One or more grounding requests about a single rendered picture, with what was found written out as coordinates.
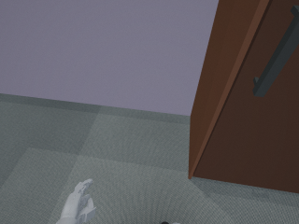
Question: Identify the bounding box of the robot left hand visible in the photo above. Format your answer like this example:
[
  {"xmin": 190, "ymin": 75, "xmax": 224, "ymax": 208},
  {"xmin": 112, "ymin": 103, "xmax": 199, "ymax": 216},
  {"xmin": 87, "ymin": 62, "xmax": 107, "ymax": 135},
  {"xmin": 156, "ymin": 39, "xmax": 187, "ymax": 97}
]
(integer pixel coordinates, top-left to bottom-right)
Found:
[{"xmin": 60, "ymin": 178, "xmax": 96, "ymax": 224}]

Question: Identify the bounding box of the handle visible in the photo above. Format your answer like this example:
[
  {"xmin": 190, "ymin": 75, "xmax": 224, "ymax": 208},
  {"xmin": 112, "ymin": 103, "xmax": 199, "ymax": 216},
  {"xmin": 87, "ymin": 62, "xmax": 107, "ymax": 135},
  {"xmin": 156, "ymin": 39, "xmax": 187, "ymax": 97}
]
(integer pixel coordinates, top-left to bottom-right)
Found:
[{"xmin": 252, "ymin": 5, "xmax": 299, "ymax": 97}]

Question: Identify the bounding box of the wardrobe door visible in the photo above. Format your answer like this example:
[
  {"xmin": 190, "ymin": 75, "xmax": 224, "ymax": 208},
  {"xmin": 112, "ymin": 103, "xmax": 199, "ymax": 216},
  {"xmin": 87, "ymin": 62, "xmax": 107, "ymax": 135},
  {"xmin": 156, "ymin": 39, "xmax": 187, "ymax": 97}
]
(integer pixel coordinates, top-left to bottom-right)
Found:
[{"xmin": 192, "ymin": 0, "xmax": 299, "ymax": 194}]

